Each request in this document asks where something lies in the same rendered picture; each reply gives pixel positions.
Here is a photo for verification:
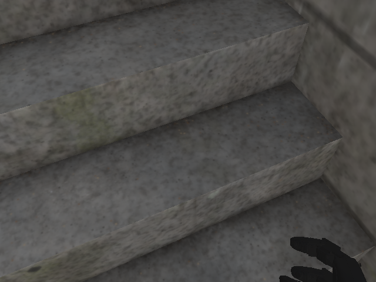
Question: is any right robot hand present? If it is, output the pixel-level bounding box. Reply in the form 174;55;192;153
279;237;367;282

